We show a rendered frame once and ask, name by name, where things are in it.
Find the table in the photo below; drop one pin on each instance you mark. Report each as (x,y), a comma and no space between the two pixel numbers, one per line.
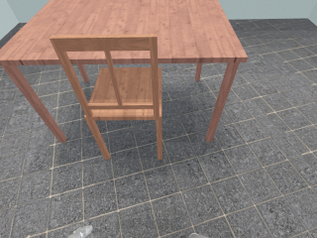
(188,31)

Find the left robot hand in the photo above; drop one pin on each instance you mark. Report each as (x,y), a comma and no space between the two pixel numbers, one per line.
(81,232)

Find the chair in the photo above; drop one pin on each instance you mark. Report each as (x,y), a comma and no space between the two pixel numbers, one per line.
(119,93)

